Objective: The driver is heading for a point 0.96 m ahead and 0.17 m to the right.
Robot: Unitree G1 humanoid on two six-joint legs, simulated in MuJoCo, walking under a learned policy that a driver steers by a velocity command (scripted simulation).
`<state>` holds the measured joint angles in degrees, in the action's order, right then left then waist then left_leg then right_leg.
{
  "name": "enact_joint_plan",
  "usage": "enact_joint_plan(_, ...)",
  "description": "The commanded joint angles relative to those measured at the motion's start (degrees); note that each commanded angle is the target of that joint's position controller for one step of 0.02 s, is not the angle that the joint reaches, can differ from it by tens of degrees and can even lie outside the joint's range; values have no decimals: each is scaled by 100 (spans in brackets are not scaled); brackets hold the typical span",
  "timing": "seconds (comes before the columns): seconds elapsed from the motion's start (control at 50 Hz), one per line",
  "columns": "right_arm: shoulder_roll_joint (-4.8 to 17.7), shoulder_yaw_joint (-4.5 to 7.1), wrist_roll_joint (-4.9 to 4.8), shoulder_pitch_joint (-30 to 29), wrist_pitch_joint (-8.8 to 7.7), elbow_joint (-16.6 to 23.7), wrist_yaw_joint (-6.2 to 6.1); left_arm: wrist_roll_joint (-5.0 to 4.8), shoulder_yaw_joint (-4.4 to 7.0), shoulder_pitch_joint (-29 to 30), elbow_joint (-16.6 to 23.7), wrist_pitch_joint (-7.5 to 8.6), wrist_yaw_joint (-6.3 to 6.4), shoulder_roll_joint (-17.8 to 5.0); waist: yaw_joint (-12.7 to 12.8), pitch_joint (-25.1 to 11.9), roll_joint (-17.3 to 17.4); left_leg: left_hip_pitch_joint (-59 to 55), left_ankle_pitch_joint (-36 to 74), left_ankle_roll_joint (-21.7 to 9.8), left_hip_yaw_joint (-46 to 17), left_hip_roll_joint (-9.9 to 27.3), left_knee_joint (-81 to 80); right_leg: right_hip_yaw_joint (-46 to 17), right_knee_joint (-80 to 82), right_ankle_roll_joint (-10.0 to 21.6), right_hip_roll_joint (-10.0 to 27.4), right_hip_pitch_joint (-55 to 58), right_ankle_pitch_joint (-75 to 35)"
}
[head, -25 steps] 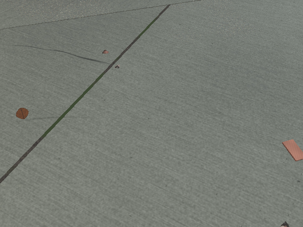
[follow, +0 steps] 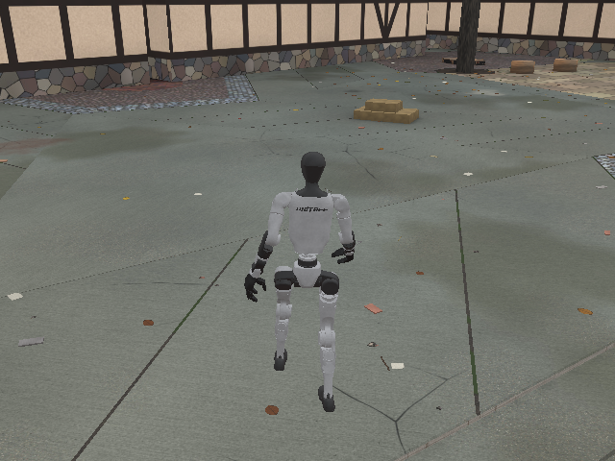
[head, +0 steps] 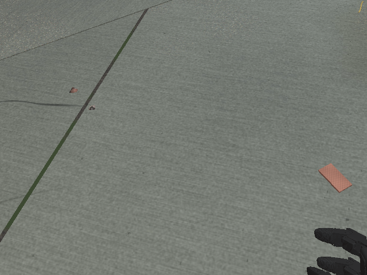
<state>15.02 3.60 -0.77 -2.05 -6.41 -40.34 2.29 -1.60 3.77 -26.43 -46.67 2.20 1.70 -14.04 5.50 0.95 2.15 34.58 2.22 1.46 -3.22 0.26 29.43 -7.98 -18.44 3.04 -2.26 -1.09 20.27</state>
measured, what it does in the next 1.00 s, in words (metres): walks ahead, turning right: left foot, then right foot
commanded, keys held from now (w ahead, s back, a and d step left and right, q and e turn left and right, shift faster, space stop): w+e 0.58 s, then w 0.20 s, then w+q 0.22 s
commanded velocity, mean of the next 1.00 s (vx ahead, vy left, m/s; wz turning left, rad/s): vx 0.49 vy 0.00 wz -0.41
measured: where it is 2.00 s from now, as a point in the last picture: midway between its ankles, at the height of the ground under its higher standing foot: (279, 158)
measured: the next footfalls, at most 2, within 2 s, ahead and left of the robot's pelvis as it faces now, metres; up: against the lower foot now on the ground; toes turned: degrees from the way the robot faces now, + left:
left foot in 0.08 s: +0.24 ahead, +0.13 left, +0.00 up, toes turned -6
right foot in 0.60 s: +0.45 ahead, -0.20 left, +0.00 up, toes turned -24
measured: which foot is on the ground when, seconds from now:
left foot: up 0.00-0.06, down 0.08-0.58, up 0.60-1.00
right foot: down 0.00-0.08, up 0.10-0.58, down 0.60-1.00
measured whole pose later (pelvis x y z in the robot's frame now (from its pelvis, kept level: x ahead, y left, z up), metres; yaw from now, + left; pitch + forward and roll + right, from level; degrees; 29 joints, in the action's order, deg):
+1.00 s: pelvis +0.53 -0.14 +0.00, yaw -23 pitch +1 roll -2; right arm 16.2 2.1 -1.2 6.0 -4.0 -44.5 2.2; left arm 0.3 3.1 -18.1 -42.5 4.6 -0.4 -15.8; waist 3.0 1.6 3.1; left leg 39.0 6.9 0.4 -1.3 5.7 36.8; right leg 2.5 -12.2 3.8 -4.8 1.4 14.8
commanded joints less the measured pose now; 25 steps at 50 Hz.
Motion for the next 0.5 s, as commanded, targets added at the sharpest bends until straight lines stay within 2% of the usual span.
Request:
enact_joint_plan(0.02,552,131,-29,-605,-157,564,36,-21,321,-14,304,2,65,-1089,-209,208,-986,-375,-182,-121,12,-78,-233,-1172,144,687,1381,-173,-1979)
enact_joint_plan(0.04,646,172,-26,-363,-172,518,18,-6,341,60,339,-23,61,-1105,-337,111,-1074,-754,-424,-203,82,-121,-256,-1209,-74,634,1372,-180,-2418)
enact_joint_plan(0.06,806,260,-3,173,-186,381,-24,9,329,175,405,-34,47,-1054,-612,-192,-1086,-1555,-495,-351,204,-204,-399,-1111,-596,522,1170,-268,-3192)
enact_joint_plan(0.08,1024,355,56,992,-193,219,-75,58,275,344,529,-34,11,-926,-1030,-836,-970,-2910,-474,-596,12,102,-310,-898,-1673,327,817,-719,-3352)
enact_joint_plan(0.1,1417,425,150,2046,-153,124,-145,207,146,344,718,-15,-2,-584,-1360,-1899,-162,-4718,-941,-930,-1175,1227,-78,-496,-3448,125,331,-1766,-1811)
enact_joint_plan(0.12,1580,442,176,2181,-105,-48,-75,-33,32,-613,854,59,-27,-157,-768,-2602,2078,-6134,-2354,-1736,-4066,2420,-934,-265,-5203,-142,-250,-3680,1483)
enact_joint_plan(0.14,913,284,90,1920,-69,65,-86,-153,152,-383,637,62,-14,-813,-907,-1866,1242,-5599,-3206,-1538,-3954,2258,-1247,-408,-5821,-177,201,-4249,1164)
enact_joint_plan(0.16,625,208,46,1620,-26,86,-130,-123,225,280,745,44,-26,-1087,-997,-1034,637,-4741,-2843,-1306,-2856,2037,-1295,-161,-5796,-188,405,-4363,606)
enact_joint_plan(0.18,587,175,89,1364,0,60,-136,-54,223,566,789,30,-18,-1016,-852,-601,135,-3917,-1972,-1224,-2153,1814,-1386,-14,-5629,-209,640,-4098,189)
enact_joint_plan(0.2,491,154,138,1219,14,-1,-134,29,239,760,858,23,-39,-937,-744,-309,76,-3336,-1472,-1189,-1667,1598,-1534,2,-5357,-192,788,-3920,-33)
enact_joint_plan(0.22,498,150,195,1145,-8,-49,-146,-2,241,689,893,-15,-80,-835,-589,-254,321,-2964,-1225,-1194,-1312,1513,-1674,4,-5230,-187,931,-3637,-149)
enact_joint_plan(0.24,471,158,172,1103,-38,-96,-148,-34,223,666,911,-59,-100,-722,-542,-199,399,-2786,-1121,-1231,-1043,1454,-1833,73,-5101,-197,985,-3557,-169)
enact_joint_plan(0.28,575,198,108,1108,-95,-204,-157,-25,180,875,1043,-125,-114,-565,-510,-21,305,-2606,-810,-1315,-635,1505,-2064,146,-4791,-234,1059,-3736,-288)
enact_joint_plan(0.32,751,252,96,1156,-105,-284,-172,30,147,1146,1185,-134,-133,-537,-535,69,153,-2673,-427,-1377,-287,1578,-2177,162,-4313,-298,1103,-3979,-703)
enact_joint_plan(0.36,850,271,99,1145,-75,-324,-184,30,115,1332,1227,-95,-202,-519,-579,77,91,-2774,-128,-1298,201,1458,-2187,263,-3704,-299,1085,-3925,-1361)
enact_joint_plan(0.42,995,289,61,1295,-3,-403,-208,29,53,1924,1368,-25,-327,-462,-819,212,5,-2900,96,-1122,794,1333,-2132,617,-2696,-228,946,-3662,-2099)
enact_joint_plan(0.46,1124,316,13,1513,61,-480,-218,20,35,2277,1517,-21,-395,-465,-949,304,-2,-3186,123,-1039,967,1418,-2074,801,-2274,-153,868,-3620,-2097)
enact_joint_plan(0.5,1256,354,-55,1646,137,-540,-220,14,55,2479,1665,-35,-450,-542,-954,378,44,-3568,471,-946,1096,1549,-1884,927,-1983,-21,777,-3619,-1774)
